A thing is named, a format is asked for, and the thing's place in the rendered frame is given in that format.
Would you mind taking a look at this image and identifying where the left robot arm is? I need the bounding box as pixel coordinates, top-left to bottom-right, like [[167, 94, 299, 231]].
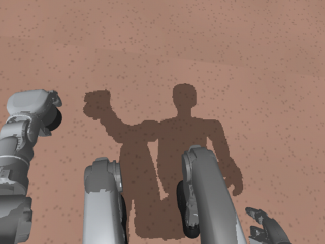
[[0, 112, 41, 244]]

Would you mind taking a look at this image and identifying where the left robot hand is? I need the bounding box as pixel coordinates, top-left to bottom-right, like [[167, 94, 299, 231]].
[[7, 89, 62, 137]]

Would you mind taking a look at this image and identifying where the right robot foot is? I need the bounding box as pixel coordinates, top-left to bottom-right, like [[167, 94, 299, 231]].
[[176, 180, 200, 239]]

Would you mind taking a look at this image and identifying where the right robot hand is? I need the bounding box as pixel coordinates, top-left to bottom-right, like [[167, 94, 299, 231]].
[[245, 207, 290, 244]]

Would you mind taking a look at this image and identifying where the tin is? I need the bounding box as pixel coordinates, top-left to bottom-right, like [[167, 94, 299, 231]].
[[41, 104, 62, 131]]

